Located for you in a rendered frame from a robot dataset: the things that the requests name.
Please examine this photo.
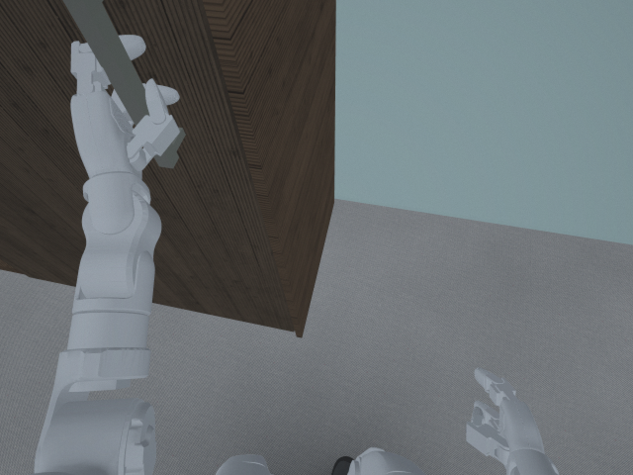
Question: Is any wardrobe door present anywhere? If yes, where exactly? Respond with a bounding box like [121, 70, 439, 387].
[0, 0, 295, 332]

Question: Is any robot right forearm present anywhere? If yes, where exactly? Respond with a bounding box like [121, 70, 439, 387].
[506, 449, 559, 475]

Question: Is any handle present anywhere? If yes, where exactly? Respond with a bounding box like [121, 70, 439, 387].
[63, 0, 186, 168]

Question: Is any robot right hand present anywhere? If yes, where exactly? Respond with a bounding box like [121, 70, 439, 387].
[466, 368, 545, 469]

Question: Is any robot left forearm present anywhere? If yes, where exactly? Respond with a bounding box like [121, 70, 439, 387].
[35, 171, 161, 473]

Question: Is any robot left hand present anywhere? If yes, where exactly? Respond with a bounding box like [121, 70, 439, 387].
[70, 35, 180, 180]

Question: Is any robot right thigh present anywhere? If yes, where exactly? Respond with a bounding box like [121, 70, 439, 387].
[348, 451, 425, 475]

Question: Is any robot left thigh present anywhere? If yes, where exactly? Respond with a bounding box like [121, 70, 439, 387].
[216, 454, 273, 475]

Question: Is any robot left upper arm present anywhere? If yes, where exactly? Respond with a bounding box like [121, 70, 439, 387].
[30, 398, 156, 475]

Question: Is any robot thigh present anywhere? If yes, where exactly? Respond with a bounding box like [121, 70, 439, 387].
[348, 451, 425, 475]
[216, 454, 273, 475]

